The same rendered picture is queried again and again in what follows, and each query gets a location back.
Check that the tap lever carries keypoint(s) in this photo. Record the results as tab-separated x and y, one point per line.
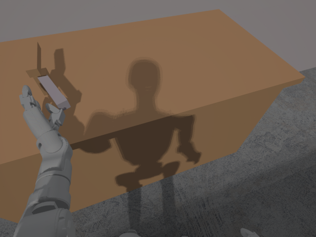
59	99

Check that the counter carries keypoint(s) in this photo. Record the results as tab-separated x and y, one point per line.
149	99

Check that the robot left upper arm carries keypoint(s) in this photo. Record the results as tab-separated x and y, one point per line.
53	223

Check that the left robot forearm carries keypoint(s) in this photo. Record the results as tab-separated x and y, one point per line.
54	177

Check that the robot left hand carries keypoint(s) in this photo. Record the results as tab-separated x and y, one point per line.
34	117

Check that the left robot shin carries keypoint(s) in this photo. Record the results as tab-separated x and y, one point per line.
132	231

